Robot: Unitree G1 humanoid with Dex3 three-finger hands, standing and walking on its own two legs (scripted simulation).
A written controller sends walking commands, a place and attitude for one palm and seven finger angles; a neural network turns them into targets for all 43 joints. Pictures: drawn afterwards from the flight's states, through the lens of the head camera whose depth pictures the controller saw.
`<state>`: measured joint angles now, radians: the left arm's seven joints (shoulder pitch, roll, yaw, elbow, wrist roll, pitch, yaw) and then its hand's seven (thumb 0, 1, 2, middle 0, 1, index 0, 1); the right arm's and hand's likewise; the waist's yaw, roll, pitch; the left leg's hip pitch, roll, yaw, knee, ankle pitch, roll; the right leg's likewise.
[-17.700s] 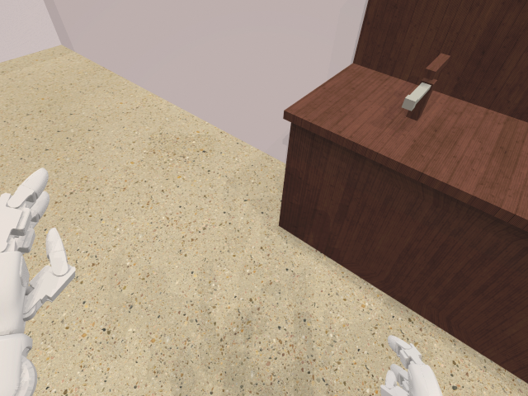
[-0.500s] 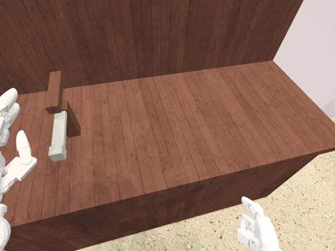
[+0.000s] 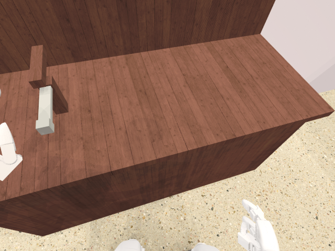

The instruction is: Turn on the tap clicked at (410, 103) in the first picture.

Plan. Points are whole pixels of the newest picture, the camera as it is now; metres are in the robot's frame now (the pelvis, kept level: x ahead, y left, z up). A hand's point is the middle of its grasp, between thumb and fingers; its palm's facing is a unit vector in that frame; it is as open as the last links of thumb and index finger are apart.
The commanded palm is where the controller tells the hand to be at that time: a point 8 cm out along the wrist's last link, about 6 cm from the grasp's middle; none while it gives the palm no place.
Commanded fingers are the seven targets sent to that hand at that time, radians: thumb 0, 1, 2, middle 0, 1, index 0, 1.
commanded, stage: come to a stop and stand still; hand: left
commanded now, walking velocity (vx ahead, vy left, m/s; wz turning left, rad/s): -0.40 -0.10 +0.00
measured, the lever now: (45, 126) +0.35 +0.32 +0.06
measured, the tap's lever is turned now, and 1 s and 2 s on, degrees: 0 0 0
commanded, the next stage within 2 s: none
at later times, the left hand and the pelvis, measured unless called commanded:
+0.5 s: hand out of the picture +0.11 +0.25 +0.18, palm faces +0.41 -0.82 -0.40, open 7.4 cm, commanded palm +0.05 +0.29 +0.19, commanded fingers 0.00 0.90 0.90 -0.20 -0.30 -0.20 -0.30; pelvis -0.11 +0.01 -0.03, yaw -1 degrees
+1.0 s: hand out of the picture +0.04 +0.27 +0.21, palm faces +0.35 -0.83 -0.43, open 7.4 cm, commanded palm -0.05 +0.33 +0.19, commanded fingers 0.00 0.90 0.90 -0.20 -0.30 -0.20 -0.30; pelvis -0.21 +0.05 -0.01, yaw +1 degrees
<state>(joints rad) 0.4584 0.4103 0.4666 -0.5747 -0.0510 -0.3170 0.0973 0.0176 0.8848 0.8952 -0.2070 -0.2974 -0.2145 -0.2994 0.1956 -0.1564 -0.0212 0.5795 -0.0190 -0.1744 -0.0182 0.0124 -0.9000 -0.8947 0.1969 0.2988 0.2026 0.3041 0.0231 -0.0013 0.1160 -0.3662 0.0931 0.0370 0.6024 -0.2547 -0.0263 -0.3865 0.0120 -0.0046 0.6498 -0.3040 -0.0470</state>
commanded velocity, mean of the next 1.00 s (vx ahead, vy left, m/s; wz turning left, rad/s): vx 0.21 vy -0.01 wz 0.00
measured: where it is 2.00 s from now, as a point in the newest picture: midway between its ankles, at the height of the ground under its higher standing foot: outside the picture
